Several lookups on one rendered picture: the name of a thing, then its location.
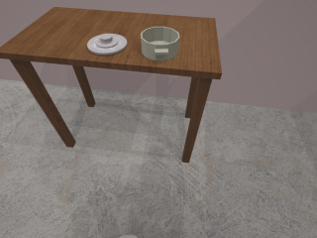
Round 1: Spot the table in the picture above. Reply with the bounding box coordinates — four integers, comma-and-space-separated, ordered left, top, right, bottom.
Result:
0, 7, 222, 163

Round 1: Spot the knob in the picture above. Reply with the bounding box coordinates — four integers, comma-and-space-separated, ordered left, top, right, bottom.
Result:
100, 33, 113, 43

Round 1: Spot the lid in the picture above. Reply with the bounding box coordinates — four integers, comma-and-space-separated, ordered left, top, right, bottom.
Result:
87, 34, 128, 56

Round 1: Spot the pot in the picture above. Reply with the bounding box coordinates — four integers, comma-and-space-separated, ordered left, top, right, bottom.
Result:
141, 26, 180, 61

